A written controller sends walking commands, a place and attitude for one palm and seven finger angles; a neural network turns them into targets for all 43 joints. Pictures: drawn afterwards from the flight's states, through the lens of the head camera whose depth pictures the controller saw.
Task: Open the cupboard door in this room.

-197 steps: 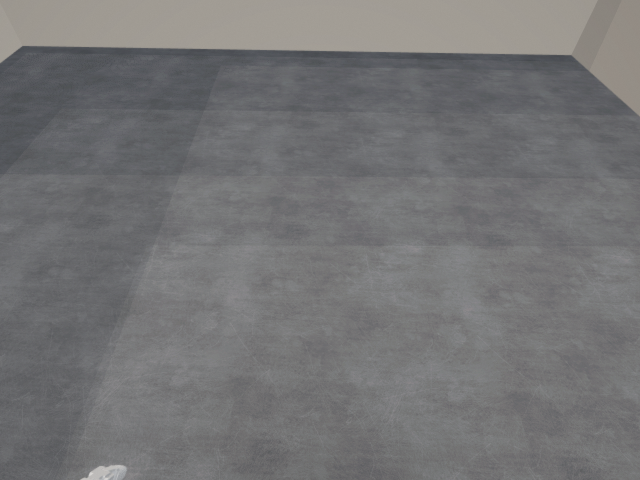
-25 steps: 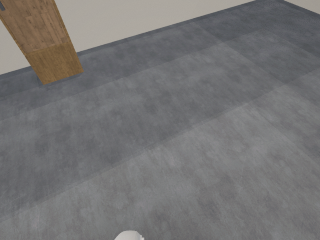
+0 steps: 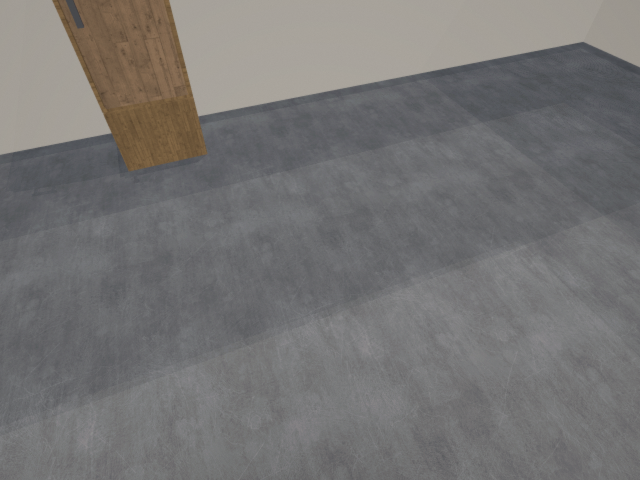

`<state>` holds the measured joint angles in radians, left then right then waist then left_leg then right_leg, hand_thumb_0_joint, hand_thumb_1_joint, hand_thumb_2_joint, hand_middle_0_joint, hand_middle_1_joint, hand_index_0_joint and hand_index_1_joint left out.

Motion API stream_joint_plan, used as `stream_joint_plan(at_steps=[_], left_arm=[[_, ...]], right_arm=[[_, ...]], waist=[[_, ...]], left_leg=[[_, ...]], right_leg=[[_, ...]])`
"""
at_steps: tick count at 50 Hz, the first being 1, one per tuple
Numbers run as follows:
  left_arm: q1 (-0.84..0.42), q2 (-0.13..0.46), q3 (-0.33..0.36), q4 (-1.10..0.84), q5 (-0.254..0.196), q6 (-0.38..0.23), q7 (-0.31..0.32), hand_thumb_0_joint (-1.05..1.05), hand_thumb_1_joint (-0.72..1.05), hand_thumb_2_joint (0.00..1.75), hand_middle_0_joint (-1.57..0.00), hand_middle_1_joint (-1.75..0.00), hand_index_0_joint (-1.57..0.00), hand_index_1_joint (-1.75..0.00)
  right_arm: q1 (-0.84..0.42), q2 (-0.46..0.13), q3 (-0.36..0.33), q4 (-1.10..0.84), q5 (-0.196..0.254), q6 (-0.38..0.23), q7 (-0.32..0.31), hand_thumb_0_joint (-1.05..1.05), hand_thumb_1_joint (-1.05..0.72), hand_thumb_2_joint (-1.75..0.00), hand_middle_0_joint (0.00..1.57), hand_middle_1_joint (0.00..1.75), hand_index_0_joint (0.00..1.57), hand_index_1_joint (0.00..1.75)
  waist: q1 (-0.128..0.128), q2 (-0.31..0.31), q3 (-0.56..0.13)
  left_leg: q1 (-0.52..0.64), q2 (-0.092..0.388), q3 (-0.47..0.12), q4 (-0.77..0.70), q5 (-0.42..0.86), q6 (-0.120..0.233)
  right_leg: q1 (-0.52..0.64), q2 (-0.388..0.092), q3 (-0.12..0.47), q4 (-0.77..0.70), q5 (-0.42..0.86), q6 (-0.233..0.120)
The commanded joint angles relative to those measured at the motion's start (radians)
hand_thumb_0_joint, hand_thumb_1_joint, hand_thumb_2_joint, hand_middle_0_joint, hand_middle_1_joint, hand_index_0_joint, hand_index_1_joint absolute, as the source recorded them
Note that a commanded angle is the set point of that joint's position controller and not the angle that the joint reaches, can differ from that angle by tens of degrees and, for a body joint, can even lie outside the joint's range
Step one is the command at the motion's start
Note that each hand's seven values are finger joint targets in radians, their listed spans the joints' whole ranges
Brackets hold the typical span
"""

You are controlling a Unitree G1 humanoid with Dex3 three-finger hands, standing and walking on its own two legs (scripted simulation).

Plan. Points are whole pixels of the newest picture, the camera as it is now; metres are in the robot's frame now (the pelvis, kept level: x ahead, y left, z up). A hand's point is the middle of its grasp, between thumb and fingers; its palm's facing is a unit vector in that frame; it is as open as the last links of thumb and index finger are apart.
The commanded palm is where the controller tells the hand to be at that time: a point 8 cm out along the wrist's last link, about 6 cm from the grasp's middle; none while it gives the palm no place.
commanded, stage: stand and wait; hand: left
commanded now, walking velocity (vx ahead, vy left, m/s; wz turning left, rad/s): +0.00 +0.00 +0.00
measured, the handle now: (71, 2) +1.56 +1.04 +0.01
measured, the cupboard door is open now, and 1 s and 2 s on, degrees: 0 0 0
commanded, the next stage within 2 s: turn or walk to find it in 0.48 s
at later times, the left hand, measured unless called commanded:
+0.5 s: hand out of the picture -0.01 +0.15 -0.17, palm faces +0.02 -0.99 -0.17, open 7.4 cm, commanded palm none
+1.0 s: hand out of the picture -0.02 +0.18 -0.18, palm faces +0.13 -0.97 -0.20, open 7.4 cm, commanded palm none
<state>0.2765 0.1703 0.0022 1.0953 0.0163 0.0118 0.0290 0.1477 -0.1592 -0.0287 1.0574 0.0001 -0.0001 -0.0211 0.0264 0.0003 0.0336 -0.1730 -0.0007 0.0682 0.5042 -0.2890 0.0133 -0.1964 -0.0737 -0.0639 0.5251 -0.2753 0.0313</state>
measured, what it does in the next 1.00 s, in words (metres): stands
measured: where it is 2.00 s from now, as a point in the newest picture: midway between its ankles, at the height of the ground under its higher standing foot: outside the picture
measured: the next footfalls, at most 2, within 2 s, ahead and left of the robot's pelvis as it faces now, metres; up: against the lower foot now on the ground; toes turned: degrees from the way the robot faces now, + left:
none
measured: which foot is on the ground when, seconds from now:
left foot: down 0.00-1.00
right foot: down 0.00-1.00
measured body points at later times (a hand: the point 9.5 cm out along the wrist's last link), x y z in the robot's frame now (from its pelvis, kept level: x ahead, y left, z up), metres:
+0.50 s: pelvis -0.01 -0.01 +0.01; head -0.01 -0.01 +0.46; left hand -0.01 +0.20 -0.16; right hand -0.05 -0.22 -0.16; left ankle -0.01 +0.11 -0.73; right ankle -0.01 -0.13 -0.73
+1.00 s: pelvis -0.01 +0.00 +0.00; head +0.00 +0.01 +0.45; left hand -0.02 +0.23 -0.16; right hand +0.03 -0.23 -0.15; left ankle -0.01 +0.11 -0.73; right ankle -0.01 -0.13 -0.73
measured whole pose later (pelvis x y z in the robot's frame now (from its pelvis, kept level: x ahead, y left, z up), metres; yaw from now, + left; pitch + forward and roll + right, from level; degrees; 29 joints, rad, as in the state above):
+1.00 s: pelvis -0.01 +0.00 +0.00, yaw +4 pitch +0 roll +0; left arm 0.26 0.17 0.02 1.09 0.02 0.00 0.04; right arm 0.25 -0.16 -0.03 1.08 -0.01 0.00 -0.03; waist 0.02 -0.01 0.02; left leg -0.25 -0.02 -0.01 0.53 -0.27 0.02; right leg -0.22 -0.07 -0.11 0.51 -0.27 0.03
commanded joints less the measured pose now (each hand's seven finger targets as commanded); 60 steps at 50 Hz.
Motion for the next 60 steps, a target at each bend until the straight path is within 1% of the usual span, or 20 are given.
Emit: stream_joint_plan(at_steps=[1,4,8,14,18,26,30,34,36,37,39,41,42,44,46,48,49,54,57,60], left_arm=[[0.022,0.117,0.017,-0.024,0.001,-0.024,0.003,0.00,0.90,0.90,-0.20,-0.30,-0.20,-0.30],[0.038,0.096,0.011,-0.011,-0.003,-0.020,0.005,0.00,0.90,0.90,-0.20,-0.30,-0.20,-0.30],[0.056,0.089,0.010,0.009,-0.008,-0.021,0.008,0.00,0.90,0.90,-0.20,-0.30,-0.20,-0.30],[0.065,0.076,0.009,0.021,-0.012,-0.023,0.009,0.00,0.90,0.90,-0.20,-0.30,-0.20,-0.30],[0.070,0.067,0.007,0.029,-0.012,-0.020,0.011,0.00,0.90,0.90,-0.20,-0.30,-0.20,-0.30],[0.080,0.058,0.013,0.025,-0.012,-0.018,0.014,0.00,0.90,0.90,-0.20,-0.30,-0.20,-0.30],[0.067,0.081,0.037,-0.006,-0.007,-0.006,0.017,0.00,0.90,0.90,-0.20,-0.30,-0.20,-0.30],[0.038,0.109,0.063,-0.055,-0.001,0.005,0.017,0.00,0.90,0.90,-0.20,-0.30,-0.20,-0.30],[0.030,0.102,0.062,-0.067,0.002,0.004,0.016,0.00,0.90,0.90,-0.20,-0.30,-0.20,-0.30],[0.017,0.102,0.060,-0.071,0.002,0.003,0.016,0.00,0.90,0.90,-0.20,-0.30,-0.20,-0.30],[-0.002,0.081,0.054,-0.077,0.002,0.005,0.014,0.00,0.90,0.90,-0.20,-0.30,-0.20,-0.30],[0.024,0.047,0.044,-0.072,0.000,0.004,0.012,0.00,0.90,0.90,-0.20,-0.30,-0.20,-0.30],[0.038,0.037,0.038,-0.065,0.002,0.001,0.012,0.00,0.90,0.90,-0.20,-0.30,-0.20,-0.30],[0.061,0.039,0.032,-0.044,0.001,-0.002,0.010,0.00,0.90,0.90,-0.20,-0.30,-0.20,-0.30],[0.087,0.054,0.027,-0.021,0.001,-0.011,0.010,0.00,0.90,0.90,-0.20,-0.30,-0.20,-0.30],[0.074,0.077,0.027,-0.015,0.001,-0.020,0.008,0.00,0.90,0.90,-0.20,-0.30,-0.20,-0.30],[0.058,0.085,0.025,-0.015,-0.001,-0.022,0.008,0.00,0.90,0.90,-0.20,-0.30,-0.20,-0.30],[0.022,0.133,0.047,-0.050,-0.002,-0.007,0.010,0.00,0.90,0.90,-0.20,-0.30,-0.20,-0.30],[0.006,0.152,0.060,-0.078,0.000,0.000,0.010,0.00,0.90,0.90,-0.20,-0.30,-0.20,-0.30],[-0.022,0.152,0.066,-0.105,0.003,0.005,0.009,0.00,0.90,0.90,-0.20,-0.30,-0.20,-0.30]], right_arm=[[0.091,-0.089,-0.010,0.000,-0.009,0.001,-0.003,0.00,-0.90,-0.90,0.20,0.30,0.20,0.30],[0.109,-0.087,0.001,0.031,-0.010,-0.009,-0.004,0.00,-0.90,-0.90,0.20,0.30,0.20,0.30],[0.133,-0.088,0.007,0.055,-0.008,-0.016,-0.008,0.00,-0.90,-0.90,0.20,0.30,0.20,0.30],[0.182,-0.074,0.012,0.082,-0.009,-0.018,-0.013,0.00,-0.90,-0.90,0.20,0.30,0.20,0.30],[0.204,-0.066,0.011,0.094,-0.008,-0.016,-0.015,0.00,-0.90,-0.90,0.20,0.30,0.20,0.30],[0.238,-0.046,0.006,0.097,-0.009,-0.011,-0.013,0.00,-0.90,-0.90,0.20,0.30,0.20,0.30],[0.218,-0.057,-0.008,0.062,-0.012,0.006,-0.006,0.00,-0.90,-0.90,0.20,0.30,0.20,0.30],[0.205,-0.058,-0.023,0.012,-0.017,0.023,0.001,0.00,-0.90,-0.90,0.20,0.30,0.20,0.30],[0.210,-0.050,-0.025,-0.002,-0.019,0.021,0.001,0.00,-0.90,-0.90,0.20,0.30,0.20,0.30],[0.218,-0.049,-0.024,-0.003,-0.019,0.020,0.002,0.00,-0.90,-0.90,0.20,0.30,0.20,0.30],[0.226,-0.061,-0.023,-0.006,-0.021,0.012,0.002,0.00,-0.90,-0.90,0.20,0.30,0.20,0.30],[0.197,-0.111,-0.027,-0.016,-0.019,-0.003,-0.005,0.00,-0.90,-0.90,0.20,0.30,0.20,0.30],[0.179,-0.125,-0.028,-0.019,-0.017,-0.009,-0.011,0.00,-0.90,-0.90,0.20,0.30,0.20,0.30],[0.158,-0.122,-0.024,-0.018,-0.013,-0.017,-0.017,0.00,-0.90,-0.90,0.20,0.30,0.20,0.30],[0.137,-0.110,-0.018,-0.016,-0.010,-0.019,-0.015,0.00,-0.90,-0.90,0.20,0.30,0.20,0.30],[0.146,-0.089,-0.013,-0.013,-0.009,-0.014,-0.009,0.00,-0.90,-0.90,0.20,0.30,0.20,0.30],[0.153,-0.082,-0.009,-0.008,-0.010,-0.011,-0.008,0.00,-0.90,-0.90,0.20,0.30,0.20,0.30],[0.131,-0.108,-0.012,-0.030,-0.014,0.005,0.002,0.00,-0.90,-0.90,0.20,0.30,0.20,0.30],[0.117,-0.121,-0.021,-0.058,-0.016,0.014,0.005,0.00,-0.90,-0.90,0.20,0.30,0.20,0.30],[0.121,-0.129,-0.026,-0.078,-0.020,0.017,0.009,0.00,-0.90,-0.90,0.20,0.30,0.20,0.30]], waist=[[-0.042,-0.157,0.031],[-0.028,-0.038,0.046],[-0.019,0.007,0.028],[-0.017,0.012,0.022],[-0.017,-0.005,0.057],[-0.023,-0.006,0.067],[-0.018,-0.023,0.076],[-0.023,-0.054,0.066],[-0.031,-0.076,0.036],[-0.040,-0.062,0.028],[-0.047,0.035,0.032],[-0.025,0.168,0.005],[-0.016,0.182,-0.010],[-0.003,0.158,-0.025],[0.005,0.096,-0.026],[-0.013,-0.025,-0.006],[-0.023,-0.053,0.005],[-0.021,-0.042,0.020],[-0.021,-0.064,0.013],[-0.029,-0.029,-0.007]], left_leg=[[0.025,0.079,-0.063,-0.107,0.120,-0.007],[0.016,0.099,-0.082,-0.146,0.176,0.004],[0.004,0.104,-0.084,-0.156,0.201,0.002],[0.006,0.107,-0.080,-0.162,0.217,0.000],[-0.009,0.107,-0.081,-0.168,0.178,0.000],[-0.043,0.097,-0.082,-0.157,0.137,0.001],[-0.134,0.084,-0.093,-0.093,0.104,0.004],[-0.198,0.061,-0.095,0.007,0.030,0.005],[-0.161,0.054,-0.091,0.040,0.040,0.006],[-0.144,0.058,-0.104,0.030,0.043,0.008],[-0.151,0.095,-0.183,-0.063,0.057,0.025],[-0.155,0.183,-0.338,-0.197,0.075,0.073],[-0.128,0.201,-0.363,-0.210,0.143,0.095],[-0.108,0.198,-0.335,-0.189,0.236,0.107],[-0.128,0.144,-0.255,-0.135,0.252,0.070],[-0.127,0.089,-0.177,-0.085,0.209,0.024],[-0.109,0.076,-0.152,-0.081,0.192,0.013],[-0.161,0.059,-0.141,-0.026,0.189,0.005],[-0.175,0.052,-0.135,0.033,0.167,0.005],[-0.180,0.064,-0.169,0.033,0.163,0.014]], right_leg=[[-0.078,-0.104,0.123,-0.196,0.116,-0.047],[-0.049,-0.067,0.092,-0.184,0.106,-0.032],[0.012,-0.060,0.080,-0.180,0.153,-0.035],[0.036,-0.056,0.075,-0.184,0.179,-0.042],[0.019,-0.051,0.072,-0.194,0.131,-0.041],[-0.003,-0.052,0.067,-0.185,0.067,-0.040],[-0.025,-0.079,0.054,-0.154,-0.023,-0.040],[-0.078,-0.138,0.068,-0.161,-0.148,-0.066],[-0.110,-0.154,0.076,-0.165,-0.153,-0.077],[-0.128,-0.145,0.066,-0.150,-0.156,-0.075],[-0.128,-0.078,0.003,-0.067,-0.131,-0.041],[-0.077,0.000,-0.048,0.052,-0.042,-0.004],[-0.070,0.010,-0.038,0.068,-0.033,-0.003],[-0.037,0.001,-0.011,0.038,-0.032,-0.005],[0.036,-0.027,0.017,-0.071,0.078,-0.009],[0.031,-0.074,0.062,-0.119,0.136,-0.031],[0.010,-0.093,0.074,-0.140,0.123,-0.041],[0.002,-0.129,0.049,-0.129,0.058,-0.050],[-0.021,-0.163,0.047,-0.127,0.028,-0.068],[-0.042,-0.154,0.021,-0.082,-0.009,-0.064]])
